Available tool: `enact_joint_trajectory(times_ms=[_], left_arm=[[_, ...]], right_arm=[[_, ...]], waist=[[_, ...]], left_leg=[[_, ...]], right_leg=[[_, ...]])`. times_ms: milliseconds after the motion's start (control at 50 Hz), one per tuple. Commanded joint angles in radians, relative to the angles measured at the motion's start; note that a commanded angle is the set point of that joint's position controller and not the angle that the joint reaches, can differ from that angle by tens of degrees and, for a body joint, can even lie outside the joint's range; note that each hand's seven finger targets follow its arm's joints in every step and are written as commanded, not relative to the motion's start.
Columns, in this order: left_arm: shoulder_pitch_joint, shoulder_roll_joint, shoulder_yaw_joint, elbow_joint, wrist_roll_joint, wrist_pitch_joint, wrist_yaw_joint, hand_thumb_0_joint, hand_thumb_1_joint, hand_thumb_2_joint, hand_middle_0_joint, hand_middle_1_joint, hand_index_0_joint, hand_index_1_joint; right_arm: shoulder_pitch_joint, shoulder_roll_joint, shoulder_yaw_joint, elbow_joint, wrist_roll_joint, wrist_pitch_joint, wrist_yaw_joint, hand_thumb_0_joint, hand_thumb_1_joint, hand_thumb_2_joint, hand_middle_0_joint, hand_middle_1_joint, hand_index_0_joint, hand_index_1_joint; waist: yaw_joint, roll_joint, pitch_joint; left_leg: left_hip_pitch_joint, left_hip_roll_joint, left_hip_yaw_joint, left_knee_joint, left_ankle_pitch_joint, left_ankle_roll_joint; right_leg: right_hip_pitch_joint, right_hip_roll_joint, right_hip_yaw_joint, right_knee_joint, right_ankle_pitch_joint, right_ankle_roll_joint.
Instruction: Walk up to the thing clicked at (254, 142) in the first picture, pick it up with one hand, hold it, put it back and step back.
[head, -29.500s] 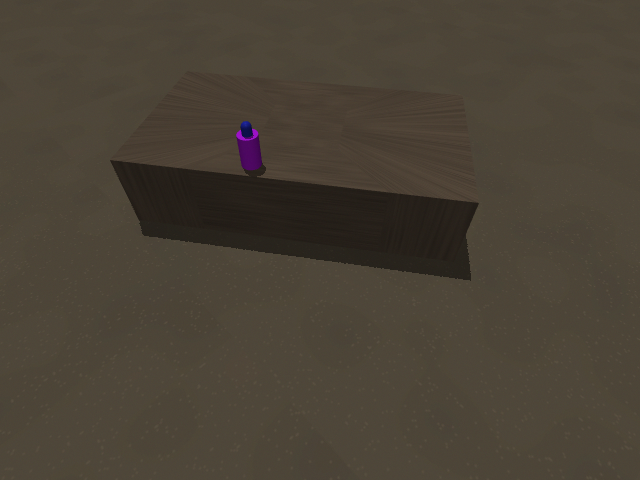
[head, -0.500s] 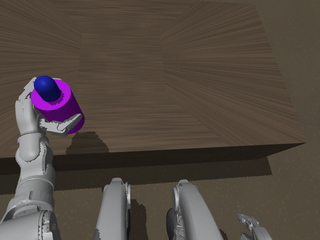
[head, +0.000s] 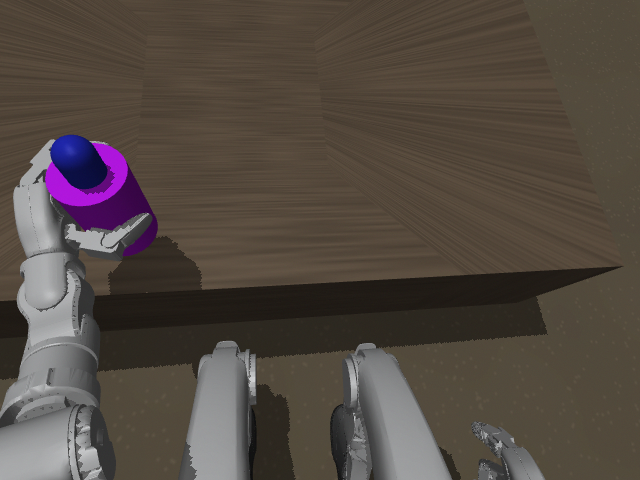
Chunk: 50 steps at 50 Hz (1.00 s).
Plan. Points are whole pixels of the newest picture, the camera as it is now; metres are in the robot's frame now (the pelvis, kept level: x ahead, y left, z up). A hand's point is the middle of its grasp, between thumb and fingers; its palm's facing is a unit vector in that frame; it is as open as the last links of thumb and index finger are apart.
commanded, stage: lower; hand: left
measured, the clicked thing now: (102, 194) +0.44 +0.26 -0.01
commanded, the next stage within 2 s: loosen in 1.02 s
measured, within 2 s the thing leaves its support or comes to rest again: rests again in 0.90 s
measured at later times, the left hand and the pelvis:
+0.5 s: hand (123, 224) +0.44 +0.26 -0.09, palm faces +0.28 -0.96 -0.03, open 10.8 cm; pelvis -0.02 -0.01 -0.06, yaw -1 degrees
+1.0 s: hand (130, 234) +0.43 +0.26 -0.11, palm faces +0.27 -0.96 -0.03, open 10.8 cm; pelvis -0.02 -0.01 -0.09, yaw -1 degrees
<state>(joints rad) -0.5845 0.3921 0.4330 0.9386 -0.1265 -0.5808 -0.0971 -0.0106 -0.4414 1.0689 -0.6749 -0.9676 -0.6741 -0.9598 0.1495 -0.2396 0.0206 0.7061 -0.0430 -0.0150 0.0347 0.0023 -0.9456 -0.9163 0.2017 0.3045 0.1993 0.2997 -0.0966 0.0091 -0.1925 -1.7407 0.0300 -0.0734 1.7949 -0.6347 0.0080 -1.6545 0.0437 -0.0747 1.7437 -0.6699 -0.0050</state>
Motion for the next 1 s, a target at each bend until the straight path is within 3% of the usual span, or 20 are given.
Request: enact_joint_trajectory(times_ms=[0, 160, 260, 280, 320, 380, 480, 520, 600, 620, 640, 680, 800, 820, 840, 860, 880, 920, 960, 980], left_arm=[[-0.391, 0.272, 0.058, -0.250, -0.025, -0.128, -0.004, 0.000, 0.089, 1.222, -1.256, -1.354, -1.263, -1.364], [-0.449, 0.311, 0.071, -0.305, -0.029, -0.145, -0.029, 0.000, 0.101, 1.240, -1.262, -1.358, -1.265, -1.372], [-0.444, 0.339, 0.105, -0.287, -0.043, -0.138, -0.025, 0.000, 0.077, 1.220, -1.252, -1.342, -1.255, -1.356], [-0.478, 0.322, 0.076, -0.316, -0.043, -0.141, -0.032, 0.000, 0.099, 1.219, -1.239, -1.330, -1.243, -1.342], [-0.465, 0.355, 0.109, -0.300, -0.048, -0.136, -0.033, 0.000, 0.103, 1.217, -1.257, -1.342, -1.263, -1.353], [-0.450, 0.356, 0.107, -0.281, -0.042, -0.130, -0.040, 0.000, 0.106, 1.202, -1.236, -1.315, -1.240, -1.327], [-0.424, 0.356, 0.122, -0.259, -0.051, -0.117, -0.051, 0.000, 0.107, 1.219, -1.258, -1.340, -1.263, -1.352], [-0.442, 0.355, 0.121, -0.255, -0.049, -0.115, -0.059, 0.000, 0.096, 1.223, -1.245, -1.332, -1.248, -1.345], [-0.438, 0.373, 0.131, -0.259, -0.042, -0.114, -0.058, 0.000, 0.084, 1.199, -1.247, -1.324, -1.252, -1.335], [-0.451, 0.358, 0.111, -0.267, -0.039, -0.114, -0.061, 0.000, 0.094, 1.190, -1.238, -1.313, -1.245, -1.322], [-0.445, 0.372, 0.127, -0.274, -0.037, -0.115, -0.062, 0.000, 0.107, 1.194, -1.239, -1.317, -1.246, -1.326], [-0.454, 0.349, 0.109, -0.277, -0.043, -0.111, -0.067, 0.000, 0.105, 1.192, -1.237, -1.313, -1.245, -1.321], [-0.440, 0.351, 0.117, -0.284, -0.039, -0.107, -0.057, 0.000, 0.126, 1.210, -1.252, -1.329, -1.259, -1.337], [-0.454, 0.339, 0.099, -0.299, -0.041, -0.110, -0.058, 0.000, 0.111, 1.207, -1.243, -1.318, -1.249, -1.328], [-0.460, 0.351, 0.113, -0.312, -0.041, -0.112, -0.056, 0.000, 0.110, 1.198, -1.252, -1.319, -1.258, -1.329], [-0.436, 0.369, 0.130, -0.306, -0.042, -0.109, -0.053, 0.000, 0.096, 1.196, -1.250, -1.315, -1.254, -1.327], [-0.437, 0.348, 0.103, -0.296, -0.038, -0.107, -0.058, 0.000, 0.108, 1.186, -1.236, -1.297, -1.240, -1.308], [-0.427, 0.363, 0.127, -0.295, -0.041, -0.106, -0.055, 0.000, 0.119, 1.199, -1.239, -1.306, -1.242, -1.318], [-0.441, 0.341, 0.106, -0.289, -0.043, -0.105, -0.056, 0.000, 0.092, 1.196, -1.233, -1.302, -1.235, -1.315], [-0.429, 0.353, 0.121, -0.282, -0.042, -0.105, -0.056, 0.000, 0.097, 1.195, -1.237, -1.308, -1.242, -1.319]], right_arm=[[0.119, -0.193, -0.061, -0.050, -0.009, -0.026, -0.008, 0.000, -0.930, -0.911, 0.200, 0.300, 0.200, 0.300], [0.125, -0.209, -0.057, -0.051, -0.018, -0.026, -0.004, 0.000, -0.937, -0.915, 0.200, 0.300, 0.200, 0.300], [0.117, -0.207, -0.051, -0.060, -0.012, -0.023, -0.013, 0.000, -0.938, -0.914, 0.200, 0.300, 0.200, 0.300], [0.107, -0.205, -0.050, -0.059, -0.013, -0.025, -0.015, 0.000, -0.935, -0.913, 0.200, 0.300, 0.200, 0.300], [0.117, -0.212, -0.049, -0.057, -0.010, -0.026, -0.018, 0.000, -0.934, -0.912, 0.200, 0.300, 0.200, 0.300], [0.113, -0.210, -0.046, -0.058, -0.008, -0.025, -0.022, 0.000, -0.930, -0.911, 0.200, 0.300, 0.200, 0.300], [0.125, -0.210, -0.042, -0.057, -0.008, -0.024, -0.022, 0.000, -0.933, -0.912, 0.200, 0.300, 0.200, 0.300], [0.124, -0.208, -0.040, -0.052, -0.011, -0.022, -0.020, 0.000, -0.933, -0.912, 0.200, 0.300, 0.200, 0.300], [0.118, -0.206, -0.044, -0.053, -0.012, -0.019, -0.021, 0.000, -0.931, -0.911, 0.200, 0.300, 0.200, 0.300], [0.114, -0.209, -0.046, -0.053, -0.011, -0.018, -0.020, 0.000, -0.929, -0.910, 0.200, 0.300, 0.200, 0.300], [0.122, -0.213, -0.048, -0.052, -0.012, -0.017, -0.020, 0.000, -0.930, -0.910, 0.200, 0.300, 0.200, 0.300], [0.117, -0.216, -0.051, -0.054, -0.009, -0.017, -0.024, 0.000, -0.932, -0.910, 0.200, 0.300, 0.200, 0.300], [0.115, -0.221, -0.049, -0.050, -0.009, -0.017, -0.025, 0.000, -0.932, -0.911, 0.200, 0.300, 0.200, 0.300], [0.107, -0.217, -0.047, -0.050, -0.009, -0.017, -0.024, 0.000, -0.931, -0.911, 0.200, 0.300, 0.200, 0.300], [0.113, -0.221, -0.051, -0.053, -0.009, -0.016, -0.024, 0.000, -0.932, -0.911, 0.200, 0.300, 0.200, 0.300], [0.114, -0.219, -0.047, -0.055, -0.009, -0.015, -0.024, 0.000, -0.933, -0.911, 0.200, 0.300, 0.200, 0.300], [0.109, -0.217, -0.046, -0.055, -0.008, -0.013, -0.025, 0.000, -0.932, -0.911, 0.200, 0.300, 0.200, 0.300], [0.113, -0.220, -0.048, -0.056, -0.009, -0.012, -0.024, 0.000, -0.932, -0.911, 0.200, 0.300, 0.200, 0.300], [0.114, -0.216, -0.046, -0.051, -0.009, -0.011, -0.022, 0.000, -0.931, -0.911, 0.200, 0.300, 0.200, 0.300], [0.114, -0.219, -0.047, -0.052, -0.009, -0.011, -0.023, 0.000, -0.934, -0.911, 0.200, 0.300, 0.200, 0.300]], waist=[[0.007, 0.180, -0.598], [0.012, 0.265, -0.698], [0.012, 0.217, -0.677], [0.001, 0.236, -0.665], [0.007, 0.219, -0.682], [0.007, 0.212, -0.655], [0.016, 0.186, -0.690], [0.005, 0.184, -0.680], [0.018, 0.172, -0.667], [0.010, 0.206, -0.658], [0.017, 0.219, -0.677], [0.004, 0.214, -0.666], [0.008, 0.231, -0.663], [0.005, 0.228, -0.651], [0.002, 0.236, -0.667], [0.021, 0.230, -0.684], [0.009, 0.235, -0.658], [0.015, 0.211, -0.688], [0.008, 0.218, -0.669], [0.011, 0.213, -0.668]], left_leg=[[0.462, -0.003, -0.021, -0.175, 0.225, 0.011], [0.506, 0.002, -0.031, -0.125, 0.282, 0.000], [0.411, -0.001, -0.018, -0.107, 0.156, 0.006], [0.394, -0.003, -0.006, -0.095, 0.135, 0.007], [0.385, -0.002, -0.013, -0.079, 0.159, 0.009], [0.350, -0.005, -0.008, -0.070, 0.130, 0.009], [0.329, -0.006, 0.003, -0.023, 0.213, 0.016], [0.310, -0.006, 0.008, 0.001, 0.226, 0.020], [0.267, -0.005, 0.015, 0.003, 0.154, 0.019], [0.285, -0.006, 0.008, -0.010, 0.135, 0.013], [0.307, -0.005, 0.004, -0.012, 0.158, 0.011], [0.310, -0.003, -0.002, -0.005, 0.151, 0.011], [0.326, -0.001, -0.012, 0.002, 0.171, 0.009], [0.306, -0.004, -0.006, 0.009, 0.162, 0.010], [0.307, -0.005, -0.006, 0.008, 0.165, 0.010], [0.315, -0.005, -0.006, 0.012, 0.187, 0.010], [0.302, -0.006, -0.006, 0.008, 0.174, 0.009], [0.305, -0.006, -0.005, 0.023, 0.200, 0.012], [0.288, -0.007, 0.002, 0.033, 0.194, 0.013], [0.283, -0.008, 0.002, 0.034, 0.191, 0.014]], right_leg=[[0.185, 0.006, 0.023, -0.161, 0.235, -0.047], [0.097, 0.007, 0.016, -0.075, 0.250, -0.054], [0.108, 0.010, 0.019, -0.076, 0.174, -0.048], [0.098, 0.008, 0.026, -0.074, 0.163, -0.047], [0.088, 0.009, 0.018, -0.053, 0.180, -0.048], [0.077, 0.009, 0.017, -0.042, 0.155, -0.048], [0.099, 0.013, 0.019, -0.021, 0.221, -0.044], [0.091, 0.013, 0.023, -0.013, 0.236, -0.041], [0.094, 0.014, 0.034, -0.021, 0.176, -0.040], [0.058, 0.013, 0.021, -0.004, 0.156, -0.047], [0.057, 0.014, 0.014, 0.009, 0.173, -0.049], [0.026, 0.013, 0.009, 0.014, 0.171, -0.050], [-0.001, 0.010, 0.000, 0.046, 0.183, -0.051], [-0.006, 0.010, 0.002, 0.043, 0.177, -0.051], [0.001, 0.009, 0.003, 0.045, 0.179, -0.051], [0.014, 0.010, 0.004, 0.049, 0.193, -0.051], [0.004, 0.009, 0.002, 0.051, 0.183, -0.052], [0.019, 0.011, 0.002, 0.056, 0.204, -0.050], [0.012, 0.012, 0.006, 0.057, 0.201, -0.050], [0.014, 0.012, 0.004, 0.058, 0.199, -0.049]])
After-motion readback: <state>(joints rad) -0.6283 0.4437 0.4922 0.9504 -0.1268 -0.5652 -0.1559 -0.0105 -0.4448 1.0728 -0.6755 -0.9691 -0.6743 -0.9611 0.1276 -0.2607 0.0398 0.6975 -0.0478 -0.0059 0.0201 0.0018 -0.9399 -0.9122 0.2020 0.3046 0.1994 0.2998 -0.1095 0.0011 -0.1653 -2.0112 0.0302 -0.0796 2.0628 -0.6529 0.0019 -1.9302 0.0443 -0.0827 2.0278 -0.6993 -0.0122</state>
